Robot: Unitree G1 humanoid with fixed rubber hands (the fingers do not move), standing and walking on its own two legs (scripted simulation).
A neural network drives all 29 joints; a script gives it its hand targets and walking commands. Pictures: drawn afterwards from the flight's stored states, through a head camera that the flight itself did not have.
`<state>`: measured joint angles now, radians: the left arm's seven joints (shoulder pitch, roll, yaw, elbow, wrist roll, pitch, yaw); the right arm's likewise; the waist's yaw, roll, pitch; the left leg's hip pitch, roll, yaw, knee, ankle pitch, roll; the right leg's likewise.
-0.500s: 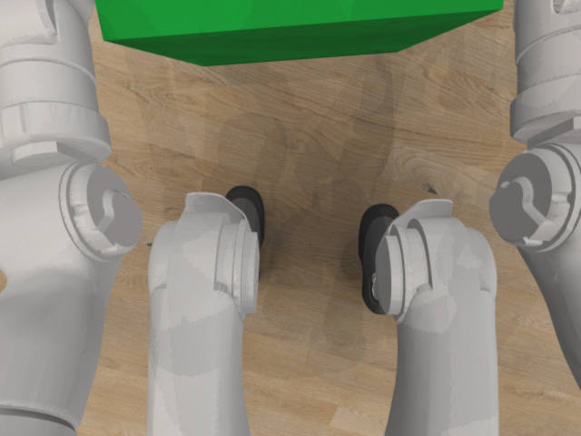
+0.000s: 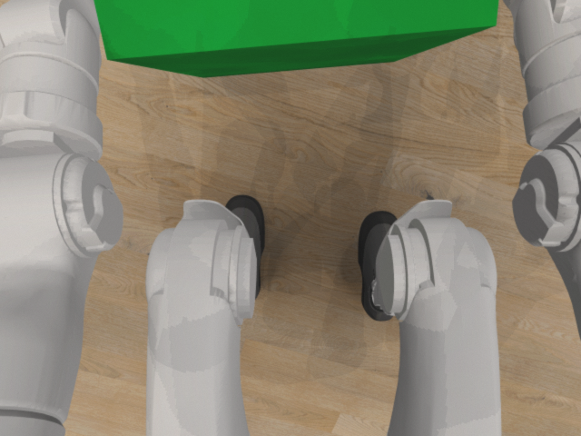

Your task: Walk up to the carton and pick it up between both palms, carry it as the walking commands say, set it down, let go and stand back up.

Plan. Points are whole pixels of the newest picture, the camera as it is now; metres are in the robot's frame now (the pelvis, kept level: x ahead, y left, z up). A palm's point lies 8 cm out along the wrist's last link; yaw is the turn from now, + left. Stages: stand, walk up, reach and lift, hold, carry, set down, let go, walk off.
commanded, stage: set down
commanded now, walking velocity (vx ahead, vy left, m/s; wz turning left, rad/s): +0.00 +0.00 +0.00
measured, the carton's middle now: out of the picture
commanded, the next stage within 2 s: let go in 1.54 s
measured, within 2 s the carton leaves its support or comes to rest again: neither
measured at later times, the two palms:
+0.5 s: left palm out of the picture +0.55 +0.28 -0.12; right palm out of the picture +0.59 -0.18 -0.11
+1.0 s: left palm out of the picture +0.56 +0.29 +0.04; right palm out of the picture +0.60 -0.19 +0.05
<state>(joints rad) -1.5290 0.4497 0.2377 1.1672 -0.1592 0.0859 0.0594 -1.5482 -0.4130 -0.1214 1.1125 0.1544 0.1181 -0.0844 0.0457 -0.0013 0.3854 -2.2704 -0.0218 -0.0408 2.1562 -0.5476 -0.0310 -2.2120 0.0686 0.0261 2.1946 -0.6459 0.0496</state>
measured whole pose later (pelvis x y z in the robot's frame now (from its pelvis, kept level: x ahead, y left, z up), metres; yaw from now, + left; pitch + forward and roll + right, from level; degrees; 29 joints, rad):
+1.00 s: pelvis +0.01 +0.00 +0.14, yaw -1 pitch +48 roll -2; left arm -1.37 0.48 0.35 0.92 -0.09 0.27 -0.06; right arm -1.40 -0.46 -0.25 0.89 0.10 0.29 0.02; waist 0.05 -0.01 0.07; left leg -2.03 -0.01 -0.04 1.64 -0.44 -0.01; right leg -1.99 0.04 0.02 1.66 -0.51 0.03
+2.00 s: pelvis +0.07 +0.01 +0.33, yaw +0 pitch +37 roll -1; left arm -0.55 0.32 0.24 0.58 -0.01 0.16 -0.13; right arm -0.58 -0.29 -0.23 0.56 0.01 0.17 0.05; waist 0.04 0.00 -0.05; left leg -1.20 -0.01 -0.03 0.80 -0.25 0.00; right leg -1.17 0.02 0.05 0.81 -0.29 0.03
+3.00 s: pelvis +0.13 +0.01 +0.40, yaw +0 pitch -3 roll +0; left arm 0.23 0.25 0.02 0.46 0.03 0.13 -0.02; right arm 0.21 -0.24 -0.03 0.51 -0.03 0.09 0.03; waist 0.00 -0.01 0.06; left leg -0.15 -0.02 -0.03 0.48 -0.28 0.00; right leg -0.11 0.00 0.06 0.46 -0.31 0.02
